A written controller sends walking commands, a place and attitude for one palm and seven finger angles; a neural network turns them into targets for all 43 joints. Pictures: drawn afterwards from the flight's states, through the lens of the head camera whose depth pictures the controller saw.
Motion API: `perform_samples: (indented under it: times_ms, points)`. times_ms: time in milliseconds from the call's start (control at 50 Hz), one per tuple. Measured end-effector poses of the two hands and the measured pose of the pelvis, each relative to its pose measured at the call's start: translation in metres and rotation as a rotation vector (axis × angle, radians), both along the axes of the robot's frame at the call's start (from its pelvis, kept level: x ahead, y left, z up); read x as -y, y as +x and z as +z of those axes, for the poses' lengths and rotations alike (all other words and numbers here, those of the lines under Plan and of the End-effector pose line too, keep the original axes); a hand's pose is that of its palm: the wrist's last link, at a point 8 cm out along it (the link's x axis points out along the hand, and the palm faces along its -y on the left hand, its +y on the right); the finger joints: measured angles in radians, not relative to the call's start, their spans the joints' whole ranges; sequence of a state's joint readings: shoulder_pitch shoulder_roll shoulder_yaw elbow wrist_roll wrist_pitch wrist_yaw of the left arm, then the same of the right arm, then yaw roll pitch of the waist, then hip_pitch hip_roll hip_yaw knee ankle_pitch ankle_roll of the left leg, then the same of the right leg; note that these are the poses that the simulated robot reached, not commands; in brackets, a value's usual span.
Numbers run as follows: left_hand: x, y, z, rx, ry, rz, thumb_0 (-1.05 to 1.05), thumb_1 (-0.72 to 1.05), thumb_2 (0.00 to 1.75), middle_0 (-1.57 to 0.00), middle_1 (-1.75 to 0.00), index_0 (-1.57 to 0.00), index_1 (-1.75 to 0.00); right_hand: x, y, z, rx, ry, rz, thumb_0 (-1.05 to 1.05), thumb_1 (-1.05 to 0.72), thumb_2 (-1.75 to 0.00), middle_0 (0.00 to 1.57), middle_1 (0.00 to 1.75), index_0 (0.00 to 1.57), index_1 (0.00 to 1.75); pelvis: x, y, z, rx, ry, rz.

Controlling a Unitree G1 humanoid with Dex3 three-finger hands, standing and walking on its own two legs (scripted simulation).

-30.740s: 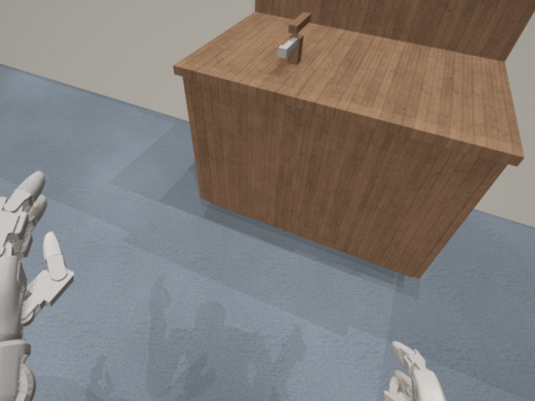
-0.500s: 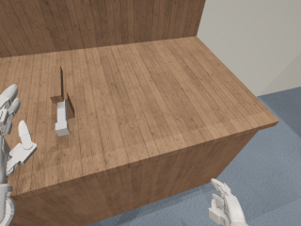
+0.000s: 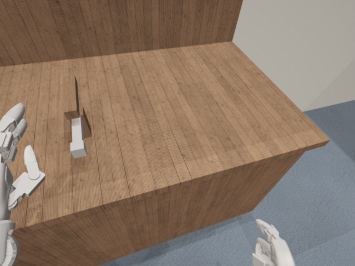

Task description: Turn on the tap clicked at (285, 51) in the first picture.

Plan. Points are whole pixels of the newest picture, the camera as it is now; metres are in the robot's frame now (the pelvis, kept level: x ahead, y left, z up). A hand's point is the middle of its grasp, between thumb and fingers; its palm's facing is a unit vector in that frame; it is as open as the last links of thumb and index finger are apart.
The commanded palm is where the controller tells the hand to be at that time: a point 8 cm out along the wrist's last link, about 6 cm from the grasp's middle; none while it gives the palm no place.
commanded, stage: look again from close up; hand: left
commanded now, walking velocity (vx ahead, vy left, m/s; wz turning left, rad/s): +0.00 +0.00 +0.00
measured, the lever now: (78, 149) +0.34 +0.26 +0.06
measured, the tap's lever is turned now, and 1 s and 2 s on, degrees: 0 0 0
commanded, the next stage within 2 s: turn the palm inward beside the body in 0.16 s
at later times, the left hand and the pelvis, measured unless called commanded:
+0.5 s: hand (46, 173) +0.23 +0.24 +0.15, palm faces +0.39 -0.85 -0.35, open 7.4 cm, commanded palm +0.16 +0.27 +0.17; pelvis +0.00 -0.03 -0.01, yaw +2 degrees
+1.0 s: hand (71, 191) +0.20 +0.20 +0.14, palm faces +0.47 -0.83 -0.30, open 7.4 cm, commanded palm +0.15 +0.24 +0.15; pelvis +0.02 -0.08 -0.02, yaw +4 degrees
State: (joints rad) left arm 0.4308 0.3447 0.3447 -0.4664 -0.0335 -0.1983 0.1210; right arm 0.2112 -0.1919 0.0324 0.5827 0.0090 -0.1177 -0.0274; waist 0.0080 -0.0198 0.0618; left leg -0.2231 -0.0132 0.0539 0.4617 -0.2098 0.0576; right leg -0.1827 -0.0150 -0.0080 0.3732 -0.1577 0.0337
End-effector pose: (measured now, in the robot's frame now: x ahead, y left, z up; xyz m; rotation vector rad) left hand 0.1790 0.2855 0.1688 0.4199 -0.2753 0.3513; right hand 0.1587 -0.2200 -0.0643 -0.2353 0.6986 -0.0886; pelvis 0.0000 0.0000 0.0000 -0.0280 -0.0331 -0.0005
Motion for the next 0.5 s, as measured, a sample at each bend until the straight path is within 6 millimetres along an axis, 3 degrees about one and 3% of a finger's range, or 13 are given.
perform_samples:
  times_ms: [280,320,380,440,500]
  points:
    - [0.011,-0.002,0.009,0.004,0.045,-0.010,0.01,0.89,0.90,-0.21,-0.31,-0.21,-0.30,0.006,0.004,-0.002,0.009,0.004,0.013,0.02,-0.91,-0.90,0.20,0.30,0.20,0.30,0.011,-0.001,0.000,0.000,0.000,0.020]
    - [-0.001,0.009,0.030,0.055,0.159,0.000,0.01,0.89,0.90,-0.21,-0.31,-0.21,-0.30,0.004,0.006,-0.006,-0.008,-0.028,0.089,0.01,-0.91,-0.90,0.20,0.30,0.20,0.30,0.016,-0.004,-0.003,0.003,0.009,0.051]
    - [-0.024,0.017,0.044,0.079,0.028,0.071,0.01,0.89,0.90,-0.21,-0.31,-0.22,-0.30,0.007,0.012,-0.011,-0.025,-0.007,0.133,0.01,-0.91,-0.90,0.20,0.30,0.20,0.30,0.021,-0.005,-0.004,0.008,0.017,0.046]
    - [-0.021,0.016,0.028,-0.019,-0.061,0.102,0.01,0.89,0.90,-0.20,-0.30,-0.21,-0.30,0.014,0.022,-0.009,0.017,0.029,0.121,0.02,-0.91,-0.90,0.20,0.30,0.20,0.30,0.025,-0.004,-0.005,0.008,0.022,0.034]
    - [0.004,0.008,-0.003,-0.150,-0.064,0.067,0.01,0.90,0.90,-0.20,-0.30,-0.20,-0.30,0.022,0.033,-0.005,0.075,0.036,0.114,0.02,-0.91,-0.90,0.20,0.30,0.20,0.30,0.030,-0.004,-0.008,0.003,0.029,0.031]
